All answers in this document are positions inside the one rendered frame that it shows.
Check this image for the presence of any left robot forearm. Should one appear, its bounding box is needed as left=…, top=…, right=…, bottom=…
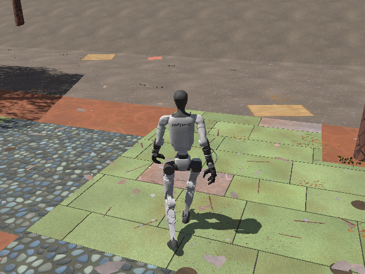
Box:
left=152, top=138, right=161, bottom=156

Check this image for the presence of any right robot hand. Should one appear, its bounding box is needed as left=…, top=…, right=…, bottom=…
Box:
left=203, top=167, right=217, bottom=185

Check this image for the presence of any right robot upper arm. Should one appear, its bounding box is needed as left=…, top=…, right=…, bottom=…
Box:
left=193, top=114, right=208, bottom=147

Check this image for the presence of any robot left thigh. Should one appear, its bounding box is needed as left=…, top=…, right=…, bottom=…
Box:
left=163, top=161, right=176, bottom=209

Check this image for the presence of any right robot forearm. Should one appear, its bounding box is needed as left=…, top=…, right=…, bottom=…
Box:
left=202, top=138, right=214, bottom=168

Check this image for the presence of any left robot upper arm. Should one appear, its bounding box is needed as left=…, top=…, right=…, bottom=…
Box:
left=155, top=115, right=169, bottom=146

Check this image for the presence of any robot torso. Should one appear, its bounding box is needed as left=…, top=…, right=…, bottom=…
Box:
left=168, top=112, right=195, bottom=171

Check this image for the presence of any left robot hand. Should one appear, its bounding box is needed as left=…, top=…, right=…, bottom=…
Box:
left=152, top=154, right=165, bottom=164

